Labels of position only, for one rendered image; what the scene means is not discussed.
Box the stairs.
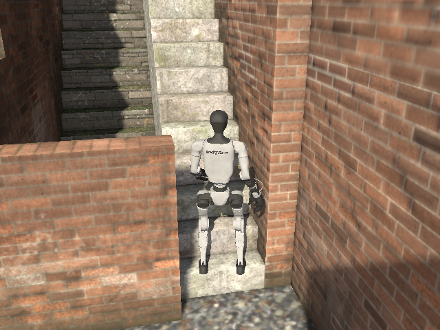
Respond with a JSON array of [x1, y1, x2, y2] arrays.
[[143, 0, 265, 299]]

